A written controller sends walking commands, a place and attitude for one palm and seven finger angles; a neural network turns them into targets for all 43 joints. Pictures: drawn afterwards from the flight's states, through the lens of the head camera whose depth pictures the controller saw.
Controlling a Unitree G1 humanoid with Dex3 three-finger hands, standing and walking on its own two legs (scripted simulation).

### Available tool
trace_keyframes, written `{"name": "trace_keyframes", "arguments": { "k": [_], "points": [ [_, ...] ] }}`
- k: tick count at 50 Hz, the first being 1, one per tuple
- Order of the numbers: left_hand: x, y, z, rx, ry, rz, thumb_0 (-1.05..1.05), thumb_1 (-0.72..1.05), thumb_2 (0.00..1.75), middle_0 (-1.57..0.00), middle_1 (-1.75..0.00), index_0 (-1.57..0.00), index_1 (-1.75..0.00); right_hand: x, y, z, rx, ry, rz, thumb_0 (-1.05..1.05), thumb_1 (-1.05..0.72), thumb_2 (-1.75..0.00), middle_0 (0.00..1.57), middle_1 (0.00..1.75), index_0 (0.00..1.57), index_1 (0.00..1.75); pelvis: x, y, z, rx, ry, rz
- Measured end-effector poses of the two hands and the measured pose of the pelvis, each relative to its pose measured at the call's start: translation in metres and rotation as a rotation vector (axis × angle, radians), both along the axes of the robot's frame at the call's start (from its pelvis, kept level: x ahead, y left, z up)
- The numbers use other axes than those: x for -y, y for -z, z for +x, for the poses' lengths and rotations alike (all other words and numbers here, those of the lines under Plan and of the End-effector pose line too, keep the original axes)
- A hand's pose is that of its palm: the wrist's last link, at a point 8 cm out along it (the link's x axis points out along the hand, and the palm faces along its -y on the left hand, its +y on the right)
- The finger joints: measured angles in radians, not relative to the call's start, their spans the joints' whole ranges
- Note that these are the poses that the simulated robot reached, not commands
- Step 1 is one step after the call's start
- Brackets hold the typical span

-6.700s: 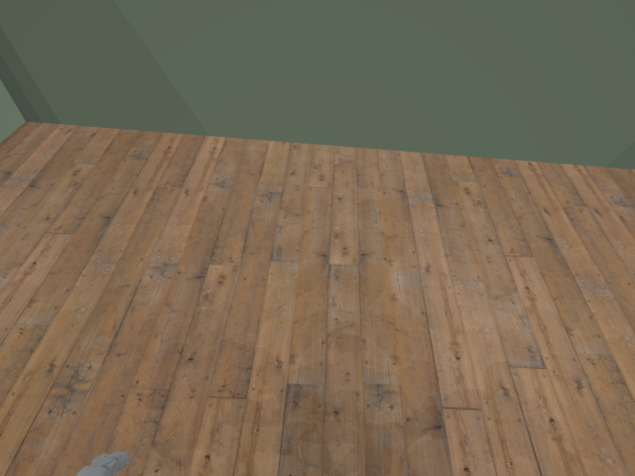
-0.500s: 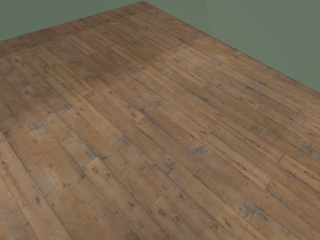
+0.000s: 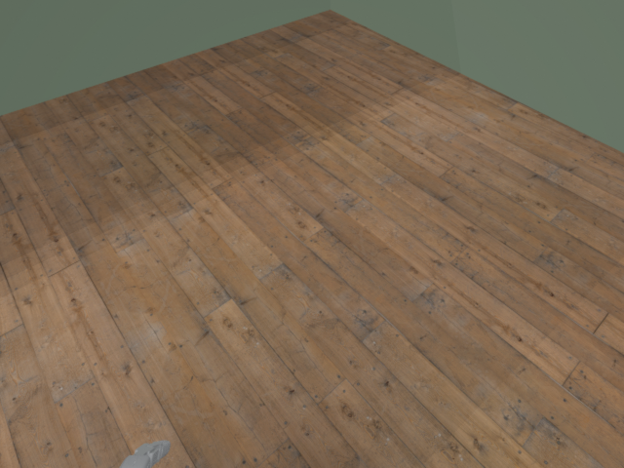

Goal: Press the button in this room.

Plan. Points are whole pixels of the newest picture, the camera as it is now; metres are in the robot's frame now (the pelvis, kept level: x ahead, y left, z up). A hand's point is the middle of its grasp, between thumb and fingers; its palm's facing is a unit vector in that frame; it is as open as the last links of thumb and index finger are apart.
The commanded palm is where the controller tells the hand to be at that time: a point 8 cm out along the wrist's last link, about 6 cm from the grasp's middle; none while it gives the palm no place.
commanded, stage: turn or walk to find it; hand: left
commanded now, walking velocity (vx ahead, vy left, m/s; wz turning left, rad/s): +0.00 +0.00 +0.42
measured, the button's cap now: out of the picture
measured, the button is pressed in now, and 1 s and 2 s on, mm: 0 0 0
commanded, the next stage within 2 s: none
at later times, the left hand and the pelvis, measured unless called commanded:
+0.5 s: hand out of the picture -0.05 +0.17 -0.16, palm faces +0.30 -0.92 -0.25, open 7.3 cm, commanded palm none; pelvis -0.03 -0.02 +0.00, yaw +15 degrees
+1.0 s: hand out of the picture -0.04 +0.20 -0.15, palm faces +0.43 -0.86 -0.28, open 7.3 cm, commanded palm none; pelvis -0.05 -0.03 +0.00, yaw +25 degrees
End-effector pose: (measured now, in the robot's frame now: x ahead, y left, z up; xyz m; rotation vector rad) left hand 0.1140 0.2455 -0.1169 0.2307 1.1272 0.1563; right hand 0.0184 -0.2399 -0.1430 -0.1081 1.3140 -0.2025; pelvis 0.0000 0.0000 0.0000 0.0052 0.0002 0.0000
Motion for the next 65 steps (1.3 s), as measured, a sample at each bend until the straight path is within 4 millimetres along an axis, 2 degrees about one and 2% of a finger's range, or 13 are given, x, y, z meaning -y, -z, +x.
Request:
{"name": "trace_keyframes", "arguments": {
  "k": [3,6,12,17,23,29,32,37,42,47,52,59,65],
  "points": [
    [0.017,-0.002,-0.007,0.039,-0.011,0.015,0.0,0.91,0.9,-0.2,-0.3,-0.2,-0.3,0.017,0.014,-0.012,-0.029,-0.006,0.021,0.01,-0.9,-0.9,0.2,0.3,0.21,0.3,0.016,0.007,-0.007,-0.002,-0.024,0.012],
    [0.031,-0.008,-0.028,0.039,-0.04,0.021,0.0,0.91,0.9,-0.2,-0.3,-0.2,-0.3,0.032,0.016,-0.016,-0.053,-0.026,0.027,0.01,-0.9,-0.9,0.2,0.3,0.2,0.3,0.026,0.004,-0.013,0.011,-0.061,0.018],
    [0.043,-0.013,-0.075,-0.02,-0.129,0.015,0.0,0.91,0.9,-0.21,-0.3,-0.2,-0.3,0.054,0.008,-0.008,-0.061,-0.083,0.019,0.01,-0.91,-0.9,0.2,0.3,0.2,0.3,0.039,-0.005,-0.017,0.021,-0.125,0.037],
    [0.046,-0.006,-0.111,-0.057,-0.217,0.001,0.0,0.91,0.9,-0.21,-0.3,-0.2,-0.3,0.059,0.005,0.005,-0.086,-0.158,-0.004,0.01,-0.91,-0.9,0.2,0.3,0.2,0.3,0.041,-0.005,-0.02,0.015,-0.184,0.034],
    [0.036,0.006,-0.164,-0.133,-0.315,-0.022,0.0,0.91,0.9,-0.21,-0.3,-0.2,-0.3,0.038,0.0,0.046,-0.051,-0.273,-0.031,0.01,-0.91,-0.9,0.19,0.3,0.2,0.3,0.031,-0.002,-0.026,0.005,-0.243,0.028],
    [0.01,0.033,-0.222,-0.214,-0.421,-0.059,0.0,0.91,0.9,-0.21,-0.3,-0.2,-0.3,-0.011,-0.007,0.101,0.102,-0.401,-0.056,0.01,-0.91,-0.9,0.19,0.3,0.2,0.3,0.006,0.012,-0.037,0.004,-0.301,0.002],
    [-0.001,0.037,-0.239,-0.255,-0.449,-0.062,0.0,0.91,0.9,-0.2,-0.3,-0.2,-0.3,-0.034,-0.017,0.115,0.164,-0.444,-0.05,0.01,-0.91,-0.9,0.2,0.3,0.2,0.3,0.0,0.01,-0.041,0.012,-0.307,0.003],
    [-0.014,0.026,-0.236,-0.214,-0.473,-0.061,0.0,0.91,0.9,-0.2,-0.3,-0.2,-0.3,-0.055,-0.028,0.118,0.187,-0.486,-0.039,0.01,-0.91,-0.9,0.2,0.3,0.2,0.3,-0.005,0.0,-0.046,0.016,-0.346,-0.016],
    [-0.018,0.016,-0.217,-0.128,-0.474,-0.037,0.0,0.91,0.9,-0.2,-0.3,-0.2,-0.3,-0.054,-0.024,0.108,0.165,-0.496,-0.013,0.01,-0.9,-0.9,0.2,0.3,0.21,0.3,0.0,-0.003,-0.049,0.016,-0.377,-0.009],
    [-0.009,0.007,-0.191,-0.055,-0.461,-0.007,0.0,0.91,0.9,-0.2,-0.3,-0.2,-0.3,-0.033,-0.01,0.09,0.108,-0.483,0.007,0.01,-0.9,-0.9,0.2,0.3,0.21,0.3,0.016,0.0,-0.049,0.015,-0.412,0.004],
    [0.016,-0.001,-0.174,0.021,-0.456,0.035,0.0,0.91,0.9,-0.2,-0.3,-0.2,-0.3,0.003,0.015,0.075,0.036,-0.472,0.028,0.01,-0.9,-0.9,0.2,0.3,0.21,0.3,0.041,0.009,-0.048,0.014,-0.456,0.017],
    [0.056,-0.015,-0.199,0.017,-0.534,0.032,0.0,0.91,0.9,-0.21,-0.3,-0.2,-0.3,0.037,0.014,0.07,-0.052,-0.516,0.017,0.01,-0.91,-0.9,0.2,0.3,0.2,0.3,0.062,-0.001,-0.049,0.022,-0.54,0.043],
    [0.082,-0.008,-0.234,-0.024,-0.622,-0.006,0.0,0.91,0.9,-0.21,-0.3,-0.2,-0.3,0.046,0.007,0.071,-0.092,-0.579,-0.013,0.01,-0.91,-0.9,0.2,0.3,0.2,0.3,0.07,-0.005,-0.052,0.018,-0.606,0.039]
  ]
}}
